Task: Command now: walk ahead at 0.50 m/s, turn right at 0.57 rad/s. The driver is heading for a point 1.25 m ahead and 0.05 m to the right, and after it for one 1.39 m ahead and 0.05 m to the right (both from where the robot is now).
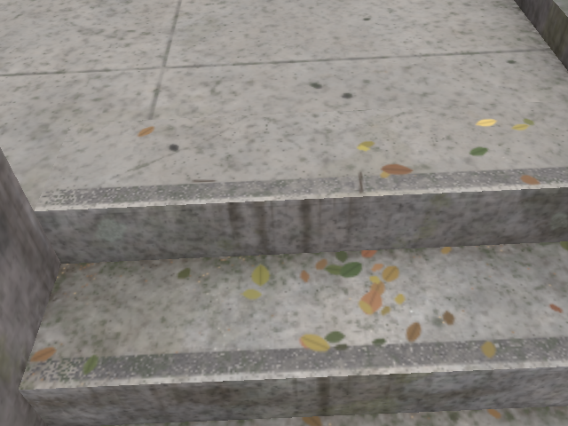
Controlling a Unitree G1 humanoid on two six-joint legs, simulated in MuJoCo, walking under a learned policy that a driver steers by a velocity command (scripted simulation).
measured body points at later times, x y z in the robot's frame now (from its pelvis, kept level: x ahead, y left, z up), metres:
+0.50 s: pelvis +0.28 -0.08 +0.13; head +0.28 -0.09 +0.58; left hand +0.42 +0.12 -0.01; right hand +0.24 -0.32 -0.02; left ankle +0.20 +0.12 -0.36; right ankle +0.29 -0.16 -0.54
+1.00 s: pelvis +0.54 -0.07 +0.28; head +0.52 -0.07 +0.73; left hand +0.64 +0.17 +0.14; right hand +0.59 -0.32 +0.15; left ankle +0.57 -0.01 -0.38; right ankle +0.42 -0.22 -0.26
